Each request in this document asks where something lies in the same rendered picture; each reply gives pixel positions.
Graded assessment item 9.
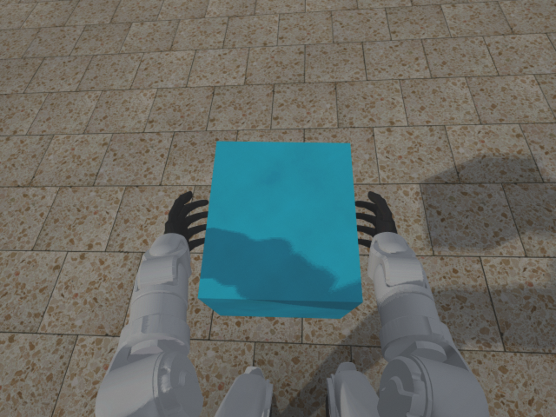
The robot left thigh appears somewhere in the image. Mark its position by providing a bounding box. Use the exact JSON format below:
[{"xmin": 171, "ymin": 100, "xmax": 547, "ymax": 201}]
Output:
[{"xmin": 215, "ymin": 374, "xmax": 274, "ymax": 417}]

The robot left upper arm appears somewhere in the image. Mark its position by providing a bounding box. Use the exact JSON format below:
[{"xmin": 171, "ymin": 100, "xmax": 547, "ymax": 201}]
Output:
[{"xmin": 96, "ymin": 350, "xmax": 203, "ymax": 417}]

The robot thigh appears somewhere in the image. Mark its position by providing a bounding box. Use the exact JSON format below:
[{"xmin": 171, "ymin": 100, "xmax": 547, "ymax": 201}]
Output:
[
  {"xmin": 327, "ymin": 370, "xmax": 380, "ymax": 417},
  {"xmin": 215, "ymin": 374, "xmax": 274, "ymax": 417}
]

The robot right thigh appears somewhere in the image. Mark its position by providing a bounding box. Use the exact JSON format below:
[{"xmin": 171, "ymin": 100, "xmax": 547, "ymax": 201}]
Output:
[{"xmin": 327, "ymin": 370, "xmax": 380, "ymax": 417}]

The robot right forearm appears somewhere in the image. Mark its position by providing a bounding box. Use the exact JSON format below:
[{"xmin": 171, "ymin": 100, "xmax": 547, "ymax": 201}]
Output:
[{"xmin": 367, "ymin": 232, "xmax": 489, "ymax": 413}]

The carton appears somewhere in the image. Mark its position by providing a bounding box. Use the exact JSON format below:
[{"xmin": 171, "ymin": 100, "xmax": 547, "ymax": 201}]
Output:
[{"xmin": 198, "ymin": 142, "xmax": 363, "ymax": 319}]

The robot left hand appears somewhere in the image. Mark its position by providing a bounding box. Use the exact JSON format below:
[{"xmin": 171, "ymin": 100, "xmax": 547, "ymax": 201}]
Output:
[{"xmin": 164, "ymin": 191, "xmax": 209, "ymax": 251}]

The robot left forearm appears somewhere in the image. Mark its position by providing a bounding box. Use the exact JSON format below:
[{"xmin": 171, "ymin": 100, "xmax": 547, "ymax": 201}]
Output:
[{"xmin": 95, "ymin": 233, "xmax": 192, "ymax": 415}]

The robot right hand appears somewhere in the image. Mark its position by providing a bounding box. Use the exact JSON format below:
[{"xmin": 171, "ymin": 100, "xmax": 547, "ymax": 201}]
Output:
[{"xmin": 355, "ymin": 191, "xmax": 398, "ymax": 248}]

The robot right upper arm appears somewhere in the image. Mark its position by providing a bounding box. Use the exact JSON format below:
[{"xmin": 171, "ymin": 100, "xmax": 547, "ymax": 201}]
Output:
[{"xmin": 377, "ymin": 354, "xmax": 489, "ymax": 417}]

